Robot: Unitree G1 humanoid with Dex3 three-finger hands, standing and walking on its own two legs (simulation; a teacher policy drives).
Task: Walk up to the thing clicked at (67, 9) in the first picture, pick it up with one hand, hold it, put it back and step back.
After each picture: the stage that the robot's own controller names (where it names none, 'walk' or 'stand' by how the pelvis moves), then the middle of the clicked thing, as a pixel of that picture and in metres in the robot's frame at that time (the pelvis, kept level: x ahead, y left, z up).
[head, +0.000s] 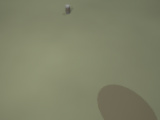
stand; (67, 9) +2.03 +0.21 -0.72
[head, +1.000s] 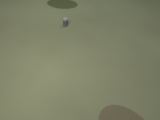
walk; (65, 22) +1.89 +0.17 -0.71
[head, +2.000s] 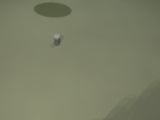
walk; (56, 40) +1.30 +0.20 -0.71
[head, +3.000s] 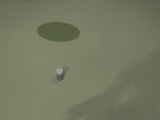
walk; (59, 74) +0.85 +0.18 -0.71
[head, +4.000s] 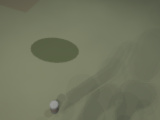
walk; (54, 107) +0.53 +0.18 -0.71
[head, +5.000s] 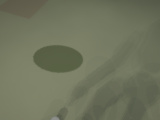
stand; out of the picture +0.41 +0.20 -0.71
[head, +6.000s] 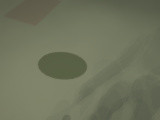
walk; out of the picture +0.39 +0.19 -0.72
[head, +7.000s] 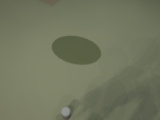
walk; (66, 113) +0.42 +0.14 -0.70
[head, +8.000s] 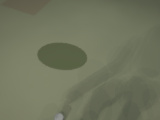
stand; out of the picture +0.42 +0.16 -0.69
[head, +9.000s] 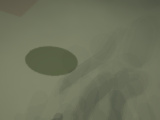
walk; out of the picture +0.34 +0.16 -0.71
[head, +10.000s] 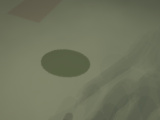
walk; out of the picture +0.38 +0.20 -0.72
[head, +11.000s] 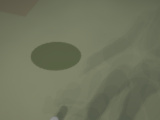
walk; out of the picture +0.37 +0.25 -0.71
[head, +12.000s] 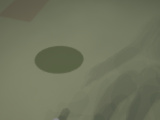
stand; out of the picture +0.39 +0.27 -0.71
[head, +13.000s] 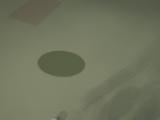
stand; out of the picture +0.44 +0.24 -0.72
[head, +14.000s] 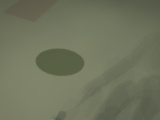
stand; out of the picture +0.41 +0.24 -0.73
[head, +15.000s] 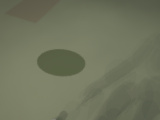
stand; out of the picture +0.41 +0.23 -0.73
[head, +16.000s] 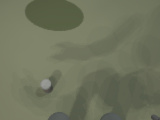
go down; (47, 86) +0.46 +0.22 -0.56
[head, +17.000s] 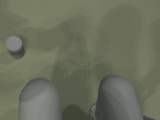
go down; (15, 48) +0.49 +0.27 -0.30
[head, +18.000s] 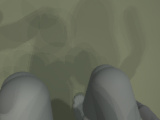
close in; out of the picture +0.48 +0.30 -0.25
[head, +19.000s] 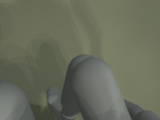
close; out of the picture +0.46 +0.33 -0.22
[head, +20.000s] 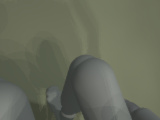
lift; out of the picture +0.45 +0.33 -0.23
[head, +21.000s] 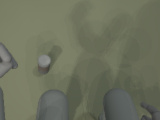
close; (43, 64) +0.48 +0.22 -0.41
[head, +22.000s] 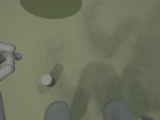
lift; (48, 80) +0.46 +0.22 -0.48
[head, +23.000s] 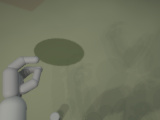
hold; (55, 119) +0.42 +0.20 -0.66
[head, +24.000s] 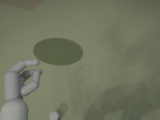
hold; (54, 118) +0.42 +0.21 -0.67
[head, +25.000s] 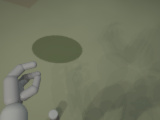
hold; (54, 116) +0.42 +0.21 -0.67
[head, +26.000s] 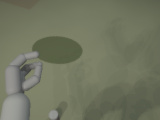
stand; (54, 117) +0.42 +0.20 -0.67
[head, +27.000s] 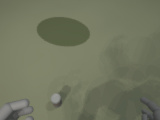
stand; (56, 100) +0.45 +0.19 -0.59
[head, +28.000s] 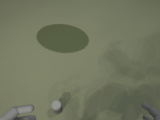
hold; (57, 107) +0.43 +0.19 -0.61
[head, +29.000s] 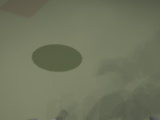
stand; out of the picture +0.41 +0.20 -0.66
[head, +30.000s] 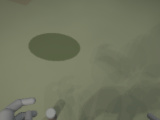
close; (51, 115) +0.43 +0.20 -0.63
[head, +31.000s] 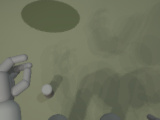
close; (48, 91) +0.44 +0.21 -0.56
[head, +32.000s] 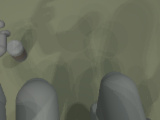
hold; (17, 51) +0.49 +0.24 -0.28
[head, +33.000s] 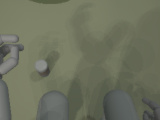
close; (42, 68) +0.49 +0.22 -0.40
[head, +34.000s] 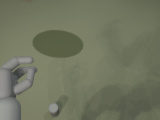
close; (54, 110) +0.45 +0.20 -0.65
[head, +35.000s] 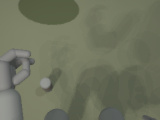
close; (46, 85) +0.45 +0.21 -0.53
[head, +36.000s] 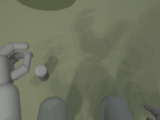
close; (42, 73) +0.48 +0.22 -0.44
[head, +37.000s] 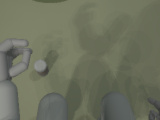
close; (41, 68) +0.48 +0.22 -0.43
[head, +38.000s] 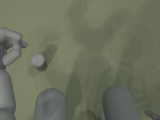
hold; (39, 63) +0.49 +0.22 -0.39
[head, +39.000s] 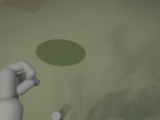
crouch; (56, 118) +0.44 +0.20 -0.65
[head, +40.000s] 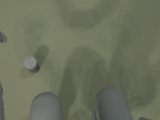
crouch; (32, 65) +0.47 +0.23 -0.43
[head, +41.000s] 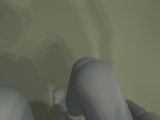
lower; out of the picture +0.47 +0.31 -0.23
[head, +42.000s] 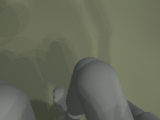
lower; out of the picture +0.46 +0.32 -0.23
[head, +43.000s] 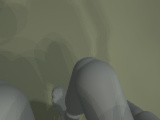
lower; out of the picture +0.47 +0.32 -0.23
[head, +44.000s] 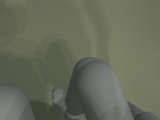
lower; out of the picture +0.46 +0.32 -0.23
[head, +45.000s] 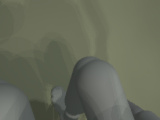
open; out of the picture +0.48 +0.33 -0.23
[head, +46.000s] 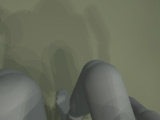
stand; out of the picture +0.52 +0.38 -0.27
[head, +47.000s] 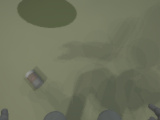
stand; (34, 79) +0.52 +0.30 -0.57
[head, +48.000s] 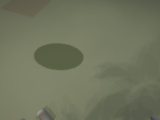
stand; (44, 117) +0.48 +0.29 -0.69
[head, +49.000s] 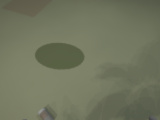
stand; (45, 116) +0.48 +0.29 -0.69
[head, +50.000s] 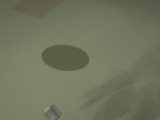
stand; (51, 114) +0.50 +0.26 -0.73
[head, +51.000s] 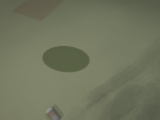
stand; (53, 115) +0.50 +0.27 -0.75
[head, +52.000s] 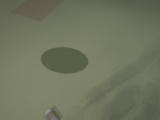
stand; (52, 116) +0.50 +0.27 -0.75
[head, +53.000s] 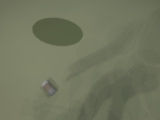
walk; (48, 88) +0.56 +0.21 -0.73
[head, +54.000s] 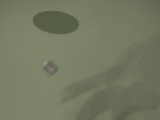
walk; (49, 68) +0.79 +0.25 -0.73
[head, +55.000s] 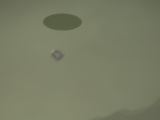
stand; (56, 54) +1.11 +0.36 -0.72
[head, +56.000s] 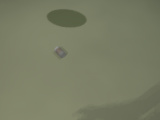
stand; (59, 52) +1.10 +0.23 -0.73
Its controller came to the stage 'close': yes
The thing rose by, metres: 0.01
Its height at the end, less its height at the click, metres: -0.02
